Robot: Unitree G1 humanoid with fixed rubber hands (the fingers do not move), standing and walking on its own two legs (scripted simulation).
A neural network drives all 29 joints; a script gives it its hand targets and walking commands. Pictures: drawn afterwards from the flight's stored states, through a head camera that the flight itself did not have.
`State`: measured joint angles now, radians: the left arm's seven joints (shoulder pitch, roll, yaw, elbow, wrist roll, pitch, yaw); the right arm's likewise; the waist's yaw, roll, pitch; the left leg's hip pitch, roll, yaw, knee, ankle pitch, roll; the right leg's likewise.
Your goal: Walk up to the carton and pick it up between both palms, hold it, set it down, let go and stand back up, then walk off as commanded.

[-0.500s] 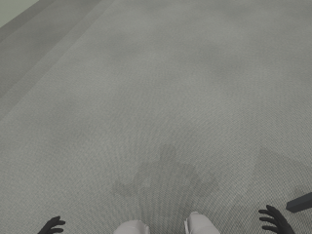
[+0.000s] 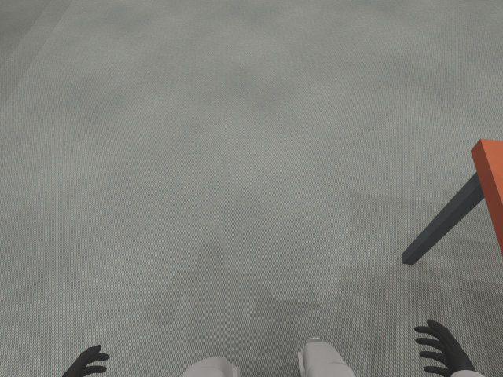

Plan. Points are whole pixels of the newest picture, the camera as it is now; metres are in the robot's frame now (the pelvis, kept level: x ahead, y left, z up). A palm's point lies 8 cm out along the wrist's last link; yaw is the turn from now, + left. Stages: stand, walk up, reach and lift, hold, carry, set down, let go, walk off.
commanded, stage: walk up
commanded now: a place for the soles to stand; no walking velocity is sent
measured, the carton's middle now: out of the picture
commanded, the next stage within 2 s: none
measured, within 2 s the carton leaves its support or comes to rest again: neither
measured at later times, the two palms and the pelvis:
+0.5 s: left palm (99, 315) +0.20 +0.29 -0.08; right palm out of the picture -0.01 -0.28 -0.09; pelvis +0.00 +0.04 +0.00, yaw -22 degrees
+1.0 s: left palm (151, 249) +0.32 +0.23 -0.08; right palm out of the picture -0.12 -0.19 -0.09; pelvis +0.04 +0.09 +0.00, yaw -45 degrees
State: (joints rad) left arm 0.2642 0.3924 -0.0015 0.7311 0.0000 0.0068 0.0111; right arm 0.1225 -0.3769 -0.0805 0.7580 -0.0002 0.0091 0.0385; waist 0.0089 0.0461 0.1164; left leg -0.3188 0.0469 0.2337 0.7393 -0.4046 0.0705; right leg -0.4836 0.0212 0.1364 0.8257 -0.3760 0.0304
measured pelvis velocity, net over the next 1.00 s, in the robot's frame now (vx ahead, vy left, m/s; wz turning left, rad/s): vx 0.04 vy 0.09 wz -0.78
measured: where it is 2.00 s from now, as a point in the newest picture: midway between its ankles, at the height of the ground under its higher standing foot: outside the picture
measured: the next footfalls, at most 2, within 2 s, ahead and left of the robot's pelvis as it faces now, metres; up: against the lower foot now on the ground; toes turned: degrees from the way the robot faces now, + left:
right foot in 0.04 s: +0.09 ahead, -0.15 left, +0.00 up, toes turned +4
right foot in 0.58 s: +0.07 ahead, -0.13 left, +0.00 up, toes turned -21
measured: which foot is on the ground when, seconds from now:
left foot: down 0.00-1.00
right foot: up 0.00-0.02, down 0.04-0.32, up 0.34-0.56, down 0.58-0.80, up 0.82-1.00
